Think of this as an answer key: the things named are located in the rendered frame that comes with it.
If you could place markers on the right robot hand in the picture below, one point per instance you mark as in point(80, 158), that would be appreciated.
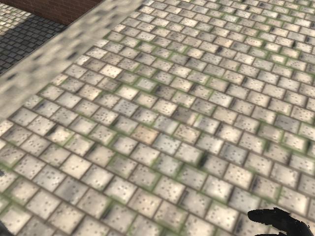
point(281, 220)

